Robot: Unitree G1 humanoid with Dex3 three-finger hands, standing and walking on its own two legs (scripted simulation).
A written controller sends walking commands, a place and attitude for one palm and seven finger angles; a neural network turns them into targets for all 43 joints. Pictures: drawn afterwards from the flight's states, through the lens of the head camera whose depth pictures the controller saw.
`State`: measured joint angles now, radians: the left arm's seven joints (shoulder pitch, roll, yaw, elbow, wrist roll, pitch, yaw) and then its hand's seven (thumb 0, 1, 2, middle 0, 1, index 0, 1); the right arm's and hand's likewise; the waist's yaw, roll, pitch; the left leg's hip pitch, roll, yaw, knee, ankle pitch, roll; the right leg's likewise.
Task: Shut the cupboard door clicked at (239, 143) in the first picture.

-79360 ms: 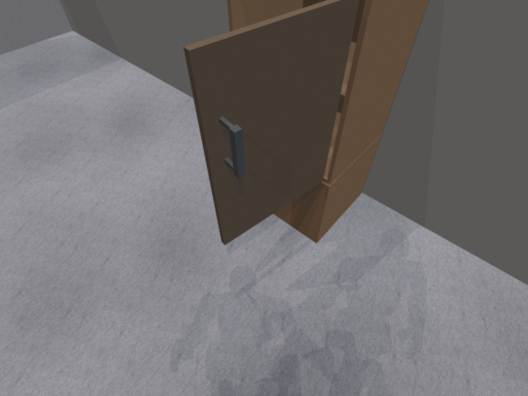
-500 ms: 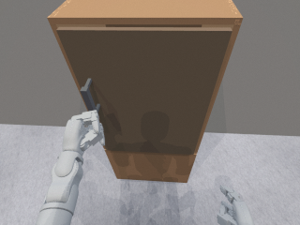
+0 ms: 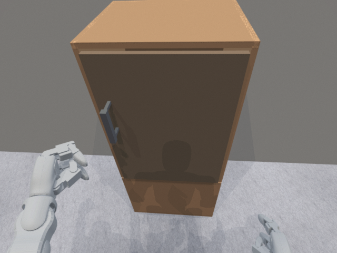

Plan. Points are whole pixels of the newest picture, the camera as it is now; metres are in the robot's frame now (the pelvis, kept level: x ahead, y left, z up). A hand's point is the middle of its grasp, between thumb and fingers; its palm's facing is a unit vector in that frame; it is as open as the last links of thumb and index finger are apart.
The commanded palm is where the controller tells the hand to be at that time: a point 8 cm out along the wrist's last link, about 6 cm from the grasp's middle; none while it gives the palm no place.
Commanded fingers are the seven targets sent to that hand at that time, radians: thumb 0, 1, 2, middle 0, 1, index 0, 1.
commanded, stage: draw the hand back to the body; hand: left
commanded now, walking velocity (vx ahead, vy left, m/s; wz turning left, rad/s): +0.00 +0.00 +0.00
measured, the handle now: (110, 122) +0.48 +0.22 +0.04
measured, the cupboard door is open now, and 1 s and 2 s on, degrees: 0 0 0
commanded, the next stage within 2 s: step back with the hand held close in 0.90 s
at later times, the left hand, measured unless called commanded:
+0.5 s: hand (20, 174) +0.21 +0.29 +0.16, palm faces +0.44 -0.81 -0.38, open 5.9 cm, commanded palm +0.16 +0.33 +0.19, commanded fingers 0.00 0.90 0.90 -0.20 -0.30 -0.20 -0.30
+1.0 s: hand (22, 174) +0.21 +0.28 +0.17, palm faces +0.45 -0.80 -0.39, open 7.4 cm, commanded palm +0.16 +0.31 +0.19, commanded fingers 0.00 0.90 0.90 -0.20 -0.30 -0.20 -0.30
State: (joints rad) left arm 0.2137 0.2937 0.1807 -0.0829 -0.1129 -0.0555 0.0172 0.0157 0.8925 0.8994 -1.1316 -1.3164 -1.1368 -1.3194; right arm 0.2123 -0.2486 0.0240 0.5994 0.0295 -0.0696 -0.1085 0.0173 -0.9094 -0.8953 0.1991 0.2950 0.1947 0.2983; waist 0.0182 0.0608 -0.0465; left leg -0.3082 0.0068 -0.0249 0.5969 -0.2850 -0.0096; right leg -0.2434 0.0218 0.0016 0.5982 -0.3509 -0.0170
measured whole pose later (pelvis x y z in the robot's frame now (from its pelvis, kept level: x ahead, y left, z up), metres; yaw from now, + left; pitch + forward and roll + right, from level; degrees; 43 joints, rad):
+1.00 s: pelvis +0.01 +0.01 +0.01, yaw -1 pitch -4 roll +0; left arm 0.45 0.34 0.35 -0.37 -0.08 -0.05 0.10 0.01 0.89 0.90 -0.21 -0.31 -0.22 -0.31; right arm 0.20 -0.22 0.02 0.64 0.01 -0.09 -0.09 0.02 -0.91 -0.90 0.20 0.30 0.20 0.30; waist 0.06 0.07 0.00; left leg -0.12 0.00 0.00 0.43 -0.23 0.00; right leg -0.06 0.01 0.02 0.41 -0.28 0.00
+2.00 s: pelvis -0.10 +0.05 -0.01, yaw +0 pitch +0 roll -3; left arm 0.51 0.41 0.42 -0.50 -0.04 -0.24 0.18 0.01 0.88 0.90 -0.21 -0.30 -0.22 -0.31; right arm 0.23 -0.22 0.00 0.63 -0.01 -0.06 -0.08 0.02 -0.91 -0.89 0.20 0.30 0.20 0.30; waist -0.01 0.00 -0.01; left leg -0.49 0.00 0.00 0.63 -0.19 0.04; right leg -0.38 0.02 0.03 0.57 -0.23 0.04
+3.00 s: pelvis -0.29 +0.14 +0.00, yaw -4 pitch +0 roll -2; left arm 0.50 0.50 0.46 -0.58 -0.06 -0.19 0.15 0.01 0.88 0.90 -0.22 -0.30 -0.22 -0.31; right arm 0.27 -0.17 0.01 0.68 0.00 -0.05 -0.05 0.02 -0.91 -0.89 0.20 0.30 0.20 0.30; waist 0.02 -0.07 -0.07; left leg -0.53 0.05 0.02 0.97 -0.38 -0.01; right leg -0.21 0.05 -0.09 0.53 -0.33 -0.08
